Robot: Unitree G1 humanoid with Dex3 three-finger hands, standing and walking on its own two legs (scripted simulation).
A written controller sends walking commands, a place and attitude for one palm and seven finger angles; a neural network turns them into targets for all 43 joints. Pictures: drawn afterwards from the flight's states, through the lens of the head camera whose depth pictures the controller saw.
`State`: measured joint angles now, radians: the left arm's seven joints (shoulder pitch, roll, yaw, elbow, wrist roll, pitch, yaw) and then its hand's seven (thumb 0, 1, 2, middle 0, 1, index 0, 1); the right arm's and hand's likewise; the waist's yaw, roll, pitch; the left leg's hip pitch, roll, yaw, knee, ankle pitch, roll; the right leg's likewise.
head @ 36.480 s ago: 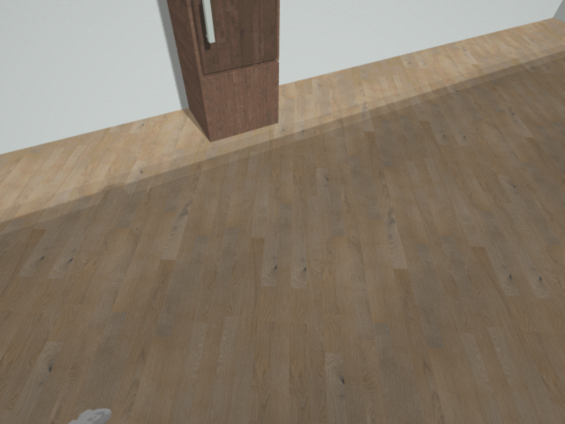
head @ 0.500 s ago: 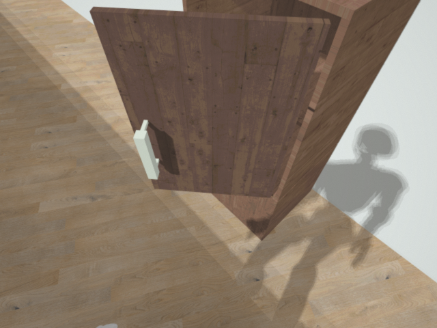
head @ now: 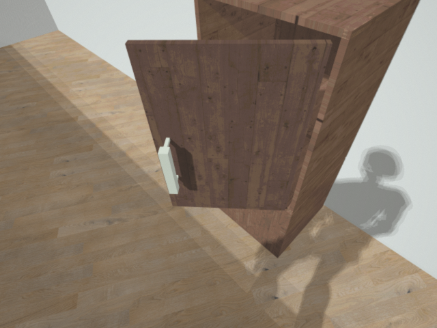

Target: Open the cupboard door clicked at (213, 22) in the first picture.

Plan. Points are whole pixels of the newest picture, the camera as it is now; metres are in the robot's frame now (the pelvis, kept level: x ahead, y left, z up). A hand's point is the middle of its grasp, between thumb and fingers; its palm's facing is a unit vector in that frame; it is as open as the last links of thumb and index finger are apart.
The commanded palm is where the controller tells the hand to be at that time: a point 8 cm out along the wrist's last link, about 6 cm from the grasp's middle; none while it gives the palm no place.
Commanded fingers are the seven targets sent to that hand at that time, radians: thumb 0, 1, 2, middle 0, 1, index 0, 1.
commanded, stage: come to a stop and stand still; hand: left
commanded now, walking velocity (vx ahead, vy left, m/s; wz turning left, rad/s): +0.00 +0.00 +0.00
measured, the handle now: (170, 166) +0.54 +0.19 -0.09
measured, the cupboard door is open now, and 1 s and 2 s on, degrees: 42 42 42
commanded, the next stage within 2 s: look again from close up in 0.14 s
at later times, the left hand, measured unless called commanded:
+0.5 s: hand out of the picture +0.05 +0.16 -0.16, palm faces -0.04 -0.98 -0.22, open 7.3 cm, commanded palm none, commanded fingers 0.00 0.90 0.90 -0.20 -0.30 -0.20 -0.30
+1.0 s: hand (146, 308) +0.17 +0.16 -0.07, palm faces +0.27 -0.95 -0.15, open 7.4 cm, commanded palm +0.13 +0.21 -0.07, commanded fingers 0.00 0.71 0.82 -0.21 -0.42 -0.21 -0.42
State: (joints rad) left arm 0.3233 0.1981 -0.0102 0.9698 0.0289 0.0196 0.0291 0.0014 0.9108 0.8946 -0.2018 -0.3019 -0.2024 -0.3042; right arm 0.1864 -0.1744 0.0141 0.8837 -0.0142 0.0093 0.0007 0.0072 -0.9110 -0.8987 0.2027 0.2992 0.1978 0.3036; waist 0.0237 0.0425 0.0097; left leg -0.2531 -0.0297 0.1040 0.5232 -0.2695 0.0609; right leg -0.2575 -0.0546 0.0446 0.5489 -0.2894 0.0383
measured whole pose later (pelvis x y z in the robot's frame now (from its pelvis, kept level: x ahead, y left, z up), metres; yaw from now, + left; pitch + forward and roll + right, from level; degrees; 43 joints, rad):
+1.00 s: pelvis +0.02 -0.03 +0.00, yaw +4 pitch +1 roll +1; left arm 0.42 0.16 0.05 0.31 -0.13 -0.07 0.07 0.01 0.88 0.88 -0.21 -0.32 -0.21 -0.32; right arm 0.31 -0.20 -0.01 0.86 0.03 -0.21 -0.06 0.01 -0.91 -0.90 0.20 0.30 0.20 0.30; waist -0.02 0.00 -0.01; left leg -0.27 -0.01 0.03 0.54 -0.29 0.01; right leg -0.25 -0.04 -0.03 0.57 -0.35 0.01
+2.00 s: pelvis -0.03 -0.02 -0.11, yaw +3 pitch +19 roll -3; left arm 0.20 0.33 0.32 0.21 -0.33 -0.42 -0.44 -0.01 -0.23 0.41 -0.28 -1.03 -0.28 -1.03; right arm 0.23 -0.27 -0.01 0.54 0.03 -0.22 -0.06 0.02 -0.91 -0.90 0.20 0.30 0.20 0.30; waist -0.02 0.01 -0.16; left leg -1.08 0.02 -0.02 1.28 -0.53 0.02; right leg -1.01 -0.01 -0.06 1.23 -0.54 0.01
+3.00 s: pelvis -0.02 -0.03 -0.11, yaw +2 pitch +21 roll -3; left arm 0.04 0.42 0.44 0.36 -0.38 -0.37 -0.58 -0.02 -0.49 0.30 -0.30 -1.20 -0.30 -1.20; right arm 0.24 -0.28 0.02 0.52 0.04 -0.19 -0.06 0.01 -0.91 -0.90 0.21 0.30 0.20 0.30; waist -0.02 0.02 -0.17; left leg -1.13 0.04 -0.03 1.31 -0.55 0.01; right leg -1.06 0.00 -0.07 1.26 -0.56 -0.01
